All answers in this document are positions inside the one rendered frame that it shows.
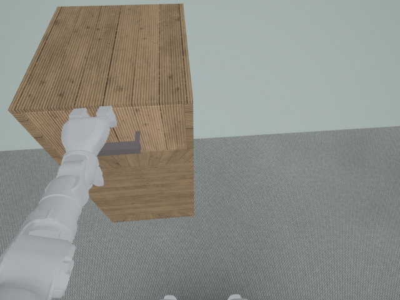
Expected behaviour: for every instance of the cabinet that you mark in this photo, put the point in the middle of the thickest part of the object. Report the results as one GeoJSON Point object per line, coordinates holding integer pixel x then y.
{"type": "Point", "coordinates": [120, 56]}

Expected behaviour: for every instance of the drawer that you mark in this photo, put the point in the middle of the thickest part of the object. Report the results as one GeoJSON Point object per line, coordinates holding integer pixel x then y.
{"type": "Point", "coordinates": [160, 127]}

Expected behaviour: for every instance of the robot left forearm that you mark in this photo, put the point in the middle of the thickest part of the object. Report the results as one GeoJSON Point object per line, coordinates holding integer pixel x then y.
{"type": "Point", "coordinates": [58, 211]}

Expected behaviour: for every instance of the robot left hand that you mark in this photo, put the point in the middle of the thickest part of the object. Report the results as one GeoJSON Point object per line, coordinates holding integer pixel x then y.
{"type": "Point", "coordinates": [82, 132]}

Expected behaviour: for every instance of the handle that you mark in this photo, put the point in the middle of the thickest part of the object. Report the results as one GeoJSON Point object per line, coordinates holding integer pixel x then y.
{"type": "Point", "coordinates": [119, 148]}

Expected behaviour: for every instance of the robot left upper arm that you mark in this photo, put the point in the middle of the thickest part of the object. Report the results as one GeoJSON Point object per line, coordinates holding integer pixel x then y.
{"type": "Point", "coordinates": [37, 268]}

